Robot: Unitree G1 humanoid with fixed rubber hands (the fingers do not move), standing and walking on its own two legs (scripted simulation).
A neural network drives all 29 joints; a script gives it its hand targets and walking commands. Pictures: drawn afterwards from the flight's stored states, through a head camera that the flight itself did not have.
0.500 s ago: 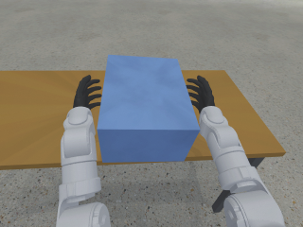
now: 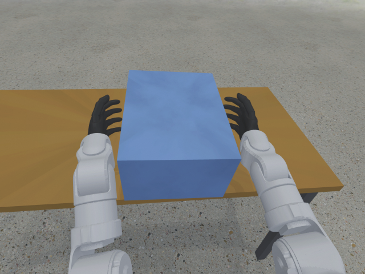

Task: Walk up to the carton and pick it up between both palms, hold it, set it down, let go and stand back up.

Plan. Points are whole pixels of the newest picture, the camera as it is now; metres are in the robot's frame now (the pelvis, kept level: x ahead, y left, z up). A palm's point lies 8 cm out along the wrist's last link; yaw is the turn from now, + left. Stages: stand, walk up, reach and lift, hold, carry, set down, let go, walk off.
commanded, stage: hold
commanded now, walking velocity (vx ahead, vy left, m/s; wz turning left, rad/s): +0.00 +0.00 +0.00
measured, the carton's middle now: (173, 129) +0.41 +0.01 +0.13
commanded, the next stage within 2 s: none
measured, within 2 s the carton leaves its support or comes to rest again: neither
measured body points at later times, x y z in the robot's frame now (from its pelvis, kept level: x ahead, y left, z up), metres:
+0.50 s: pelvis -0.01 +0.00 +0.00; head -0.05 +0.03 +0.45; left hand +0.36 +0.17 +0.18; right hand +0.37 -0.15 +0.17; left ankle +0.03 +0.10 -0.75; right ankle +0.00 -0.10 -0.75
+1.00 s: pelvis +0.00 +0.00 +0.00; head -0.04 +0.03 +0.45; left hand +0.36 +0.17 +0.18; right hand +0.37 -0.15 +0.17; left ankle +0.03 +0.10 -0.75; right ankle +0.00 -0.10 -0.75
